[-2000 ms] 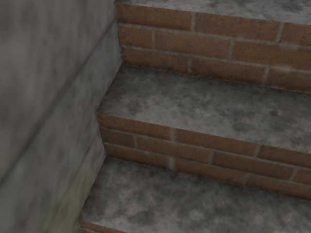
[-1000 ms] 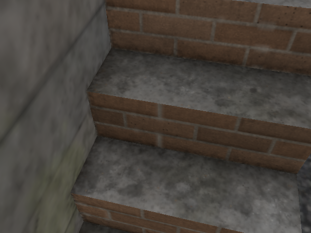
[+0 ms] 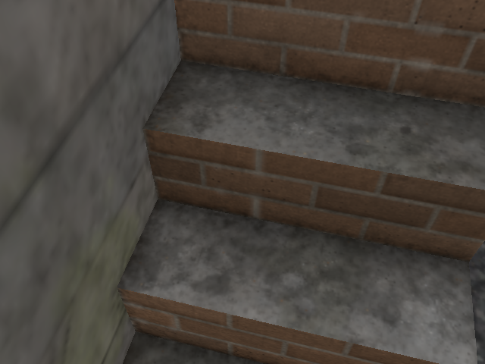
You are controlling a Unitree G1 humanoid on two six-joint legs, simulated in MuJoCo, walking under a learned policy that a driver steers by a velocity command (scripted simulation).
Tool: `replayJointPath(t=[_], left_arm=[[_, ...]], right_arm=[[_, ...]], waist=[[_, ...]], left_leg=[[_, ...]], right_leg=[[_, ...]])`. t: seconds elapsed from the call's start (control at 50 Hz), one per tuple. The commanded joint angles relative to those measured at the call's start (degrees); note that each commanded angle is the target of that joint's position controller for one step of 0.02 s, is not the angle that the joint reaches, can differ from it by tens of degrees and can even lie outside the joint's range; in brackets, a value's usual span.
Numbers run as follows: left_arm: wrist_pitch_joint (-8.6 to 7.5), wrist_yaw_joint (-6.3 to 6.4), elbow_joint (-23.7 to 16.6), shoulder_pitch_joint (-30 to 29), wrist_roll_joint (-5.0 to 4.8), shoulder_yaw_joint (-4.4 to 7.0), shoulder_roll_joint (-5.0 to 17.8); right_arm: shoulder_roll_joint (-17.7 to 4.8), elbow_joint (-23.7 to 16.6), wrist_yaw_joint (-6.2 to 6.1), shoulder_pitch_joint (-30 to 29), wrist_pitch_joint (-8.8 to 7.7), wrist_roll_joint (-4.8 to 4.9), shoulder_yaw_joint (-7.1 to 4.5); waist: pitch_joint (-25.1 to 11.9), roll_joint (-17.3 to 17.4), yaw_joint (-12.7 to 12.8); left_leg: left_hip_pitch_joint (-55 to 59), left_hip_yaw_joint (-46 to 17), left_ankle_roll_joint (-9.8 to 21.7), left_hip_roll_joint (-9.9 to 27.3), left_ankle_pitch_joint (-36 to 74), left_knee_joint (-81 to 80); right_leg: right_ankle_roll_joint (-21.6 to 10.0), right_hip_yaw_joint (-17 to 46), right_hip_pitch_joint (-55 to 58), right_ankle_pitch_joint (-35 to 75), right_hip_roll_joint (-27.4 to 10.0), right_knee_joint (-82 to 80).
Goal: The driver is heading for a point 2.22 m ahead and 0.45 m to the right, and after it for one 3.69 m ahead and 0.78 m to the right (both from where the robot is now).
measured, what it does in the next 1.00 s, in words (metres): stands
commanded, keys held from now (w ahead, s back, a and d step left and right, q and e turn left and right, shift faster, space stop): w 0.42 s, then no key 0.58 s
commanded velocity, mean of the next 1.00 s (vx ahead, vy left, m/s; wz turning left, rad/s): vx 0.11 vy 0.00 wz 0.00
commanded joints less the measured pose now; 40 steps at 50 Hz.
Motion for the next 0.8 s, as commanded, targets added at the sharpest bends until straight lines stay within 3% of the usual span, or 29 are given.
replayJointPath(t=[0.02, 0.42, 0.44, 0.46, 0.48, 0.5, 0.52, 0.54, 0.56, 0.58, 0.6, 0.62, 0.64, 0.66, 0.68, 0.7, 0.74, 0.8], left_arm=[[-0.60, 0.02, -0.79, 5.17, 0.14, 0.44, 3.52], [-1.63, 0.37, -0.29, 6.42, -0.25, 0.91, 3.90], [-1.11, -0.19, 0.61, 11.50, -0.79, 2.98, 11.02], [-1.07, -0.37, -0.99, 7.71, -0.47, 2.89, 10.48], [-1.09, -0.34, -1.49, 6.08, -1.10, 2.31, 8.76], [-1.26, -0.18, -0.87, 6.74, -1.01, 2.29, 8.68], [-1.61, 0.05, 0.23, 7.66, -0.92, 2.63, 9.66], [-1.23, 0.17, 0.67, 5.36, -0.49, 2.36, 8.59], [-1.09, 0.38, 0.74, 1.56, -0.44, 1.90, 8.07], [-0.59, 0.85, 0.41, -1.93, -0.37, 1.23, 6.66], [-0.21, 1.02, 1.02, -2.51, 0.02, 0.72, 5.05], [0.06, 0.78, 1.79, -2.18, -0.33, -0.30, 2.24], [-0.07, -0.01, 0.99, 1.15, -1.10, -0.92, -0.10], [0.36, -0.22, 1.68, 1.52, -1.62, -0.53, 0.73], [0.48, -0.58, 2.24, 0.53, -1.16, -0.67, 1.58], [0.38, -0.45, 3.09, 0.73, -1.01, -0.92, 0.91], [0.16, 0.07, 3.43, -0.73, -0.70, -1.16, 1.60], [0.61, 1.03, 2.86, -1.75, -1.96, -1.20, 2.45]], right_arm=[[-5.07, -0.99, 0.25, 4.36, -0.46, -0.03, -0.87], [-4.72, 1.47, 1.54, 3.95, -0.07, -0.13, -0.92], [-12.10, 2.12, 2.14, 5.10, 0.38, 0.98, -3.17], [-10.16, 0.46, 2.65, 0.25, 0.60, 0.94, -2.63], [-6.55, -0.54, 2.77, -2.66, 0.34, 1.24, -1.72], [-3.43, 0.31, 2.89, -0.48, -0.34, 1.19, -0.96], [-2.40, 2.05, 2.83, 3.71, -1.20, 1.25, -0.66], [-3.13, 3.90, 2.52, 9.28, -2.07, 1.34, -0.65], [-2.34, 4.19, 2.25, 11.21, -2.20, 1.50, -0.33], [-0.71, 3.55, 1.87, 11.94, -2.07, 1.43, 0.49], [0.28, 2.93, 1.12, 10.91, -1.94, 0.12, 1.37], [3.02, 4.31, 0.83, 13.08, -2.38, -0.18, 2.59], [-0.68, 2.99, 0.37, 10.71, -2.50, -0.92, 2.51], [-3.10, 1.74, 0.40, 7.23, -2.08, 0.09, 2.14], [-3.15, 1.92, 0.55, 6.25, -2.17, 0.46, 2.41], [-4.68, 1.74, 0.48, 5.85, -2.18, 0.74, 2.08], [-4.94, 1.89, -0.07, 6.90, -2.85, 0.61, 1.88], [-3.01, 1.65, -0.19, 9.80, -4.37, 0.77, 2.05]], waist=[[1.35, 0.29, -0.08], [2.88, -0.27, -0.46], [-2.91, -1.52, 1.07], [5.24, -2.55, 0.94], [4.87, -4.30, 0.82], [2.81, -8.68, 0.32], [-0.36, -12.99, -0.52], [-1.63, -11.65, -1.60], [-1.11, -10.18, -4.01], [1.34, -6.99, -6.22], [4.20, -1.63, -5.94], [0.47, 2.81, -4.99], [0.32, 9.54, -0.80], [3.65, 12.32, 0.55], [4.67, 8.32, 0.75], [5.28, 5.26, 1.34], [3.93, 0.54, 1.09], [-0.38, 2.85, 0.70]], left_leg=[[3.79, -7.56, 4.69, 5.53, -5.30, -7.96], [3.25, -5.93, 3.92, 5.19, -6.74, -8.46], [-3.06, -7.93, 7.96, 3.04, -38.82, -4.02], [-9.21, -5.30, 7.94, 3.24, -31.56, 0.95], [-13.30, -2.41, 7.63, 1.88, -23.07, 5.07], [-12.75, 2.16, 6.45, -0.91, -15.17, 10.06], [-9.68, 4.17, 6.06, -1.43, -10.19, 16.06], [-4.46, 3.31, 5.67, -0.55, -9.03, 21.65], [-1.65, 2.47, 5.67, 0.30, -9.82, 20.81], [3.25, 3.77, 5.10, -0.33, -12.12, 6.31], [8.41, 3.78, 4.06, -0.05, -6.57, -5.67], [14.74, -1.78, 2.08, 3.75, 3.06, -10.99], [13.85, -16.54, 3.67, 11.52, 1.88, -15.73], [8.20, -23.36, 6.94, 14.52, -4.28, -17.90], [8.00, -22.42, 7.74, 14.43, -2.06, -18.20], [8.39, -19.07, 7.53, 13.35, 2.39, -16.71], [11.19, -12.78, 4.87, 10.60, 16.50, -13.43], [16.63, -7.55, 1.35, 8.32, 43.24, -8.39]], right_leg=[[-5.74, 3.67, -3.97, 0.31, -4.12, -6.44], [-6.64, 4.91, -2.96, 0.06, -4.79, -8.37], [-11.23, 8.99, -2.58, -32.68, -4.04, -5.92], [-12.61, 11.85, -7.83, -31.64, -7.69, -6.14], [-13.94, 13.85, -5.85, -28.79, -9.13, -9.62], [-15.09, 16.48, -3.27, -28.66, -10.80, -13.45], [-17.06, 19.51, -2.53, -28.65, -13.31, -16.13], [-18.16, 19.15, -7.18, -23.81, -14.13, -15.64], [-17.41, 15.75, -10.43, -19.69, -12.59, -13.29], [-14.25, 8.55, -12.35, -14.79, -7.92, -9.82], [-12.40, 5.42, -13.24, -6.24, -5.90, -3.01], [-9.37, 4.40, -12.14, 0.28, -4.94, 5.28], [-6.23, 4.19, -14.88, -1.26, -4.02, 5.89], [-4.82, 3.38, -12.98, -1.74, -4.64, 5.69], [-4.59, 3.38, -11.06, -0.66, -4.57, 5.56], [-4.77, 3.16, -8.86, 1.30, -4.53, 3.41], [-5.49, 3.76, -4.73, 6.16, -4.31, -1.18], [-5.02, 4.28, -0.21, 11.91, -4.19, -2.59]])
